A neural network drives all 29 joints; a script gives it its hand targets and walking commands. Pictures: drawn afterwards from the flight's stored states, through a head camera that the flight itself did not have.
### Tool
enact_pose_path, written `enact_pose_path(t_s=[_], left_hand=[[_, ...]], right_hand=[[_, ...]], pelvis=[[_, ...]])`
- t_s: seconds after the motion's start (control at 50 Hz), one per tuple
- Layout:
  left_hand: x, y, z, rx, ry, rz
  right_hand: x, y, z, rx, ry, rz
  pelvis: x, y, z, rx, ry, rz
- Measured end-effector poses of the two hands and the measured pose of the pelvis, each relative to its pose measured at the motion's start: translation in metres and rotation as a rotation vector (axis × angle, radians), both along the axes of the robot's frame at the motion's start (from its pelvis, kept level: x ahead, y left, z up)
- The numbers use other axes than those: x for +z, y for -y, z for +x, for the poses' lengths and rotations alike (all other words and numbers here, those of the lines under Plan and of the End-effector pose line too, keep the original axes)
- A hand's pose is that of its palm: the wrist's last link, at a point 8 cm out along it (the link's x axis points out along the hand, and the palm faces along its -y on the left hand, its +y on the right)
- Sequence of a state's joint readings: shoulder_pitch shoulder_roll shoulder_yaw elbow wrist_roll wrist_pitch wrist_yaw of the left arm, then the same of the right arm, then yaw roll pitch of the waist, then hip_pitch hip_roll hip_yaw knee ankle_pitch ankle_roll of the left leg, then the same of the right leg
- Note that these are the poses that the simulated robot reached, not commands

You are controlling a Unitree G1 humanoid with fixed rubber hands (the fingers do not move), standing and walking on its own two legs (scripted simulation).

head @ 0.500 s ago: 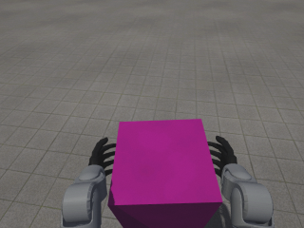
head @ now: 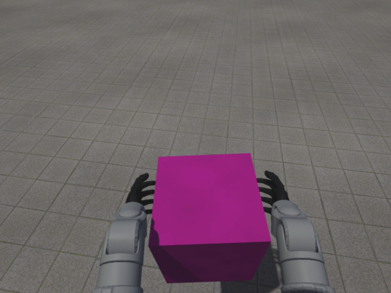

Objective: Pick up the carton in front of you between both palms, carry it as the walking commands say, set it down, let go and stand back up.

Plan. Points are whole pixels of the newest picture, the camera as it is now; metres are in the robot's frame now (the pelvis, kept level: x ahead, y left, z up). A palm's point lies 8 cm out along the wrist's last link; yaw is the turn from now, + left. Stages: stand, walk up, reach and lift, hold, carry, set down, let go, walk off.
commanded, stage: carry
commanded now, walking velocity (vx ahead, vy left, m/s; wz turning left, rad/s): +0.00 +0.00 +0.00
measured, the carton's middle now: (206, 220) +0.30 +0.00 -0.05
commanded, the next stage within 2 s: hold in 0.82 s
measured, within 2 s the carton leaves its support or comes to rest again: neither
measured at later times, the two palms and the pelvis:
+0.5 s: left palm (131, 208) +0.28 +0.16 +0.04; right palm (276, 208) +0.28 -0.14 +0.04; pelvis -0.01 +0.01 +0.00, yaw +0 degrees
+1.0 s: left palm (126, 216) +0.26 +0.16 +0.04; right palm (275, 211) +0.27 -0.13 +0.05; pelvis -0.02 +0.00 +0.01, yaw +4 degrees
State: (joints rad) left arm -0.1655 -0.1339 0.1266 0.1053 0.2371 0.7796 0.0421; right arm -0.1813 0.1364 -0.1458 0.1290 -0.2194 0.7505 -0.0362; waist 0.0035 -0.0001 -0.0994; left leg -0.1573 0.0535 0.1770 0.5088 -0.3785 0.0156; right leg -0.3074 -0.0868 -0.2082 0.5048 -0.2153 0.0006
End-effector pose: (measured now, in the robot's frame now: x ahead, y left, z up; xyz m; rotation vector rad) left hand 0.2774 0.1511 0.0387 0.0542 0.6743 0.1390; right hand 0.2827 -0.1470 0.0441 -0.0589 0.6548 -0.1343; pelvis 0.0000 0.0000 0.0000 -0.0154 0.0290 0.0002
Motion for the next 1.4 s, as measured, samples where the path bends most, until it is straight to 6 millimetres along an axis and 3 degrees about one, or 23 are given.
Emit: enact_pose_path(t_s=[0.88, 1.14, 1.3, 1.4], left_hand=[[0.004, -0.004, -0.005, -0.003, 0.017, 0.000], [0.006, -0.024, -0.047, 0.114, 0.014, -0.007], [0.017, -0.006, -0.054, 0.106, 0.020, 0.010], [0.009, 0.001, -0.045, 0.122, 0.015, -0.020]], right_hand=[[0.001, -0.004, -0.007, -0.002, 0.017, 0.010], [0.009, -0.027, -0.012, 0.121, 0.013, -0.005], [0.008, -0.009, -0.024, 0.104, 0.017, 0.033], [0.005, -0.002, -0.015, 0.063, 0.012, 0.080]], pelvis=[[0.001, -0.005, -0.013, 0.005, 0.019, 0.005], [0.011, 0.009, -0.034, 0.088, 0.110, 0.013], [0.009, 0.023, -0.050, 0.099, 0.151, 0.020], [0.001, 0.035, -0.067, 0.105, 0.162, 0.026]])
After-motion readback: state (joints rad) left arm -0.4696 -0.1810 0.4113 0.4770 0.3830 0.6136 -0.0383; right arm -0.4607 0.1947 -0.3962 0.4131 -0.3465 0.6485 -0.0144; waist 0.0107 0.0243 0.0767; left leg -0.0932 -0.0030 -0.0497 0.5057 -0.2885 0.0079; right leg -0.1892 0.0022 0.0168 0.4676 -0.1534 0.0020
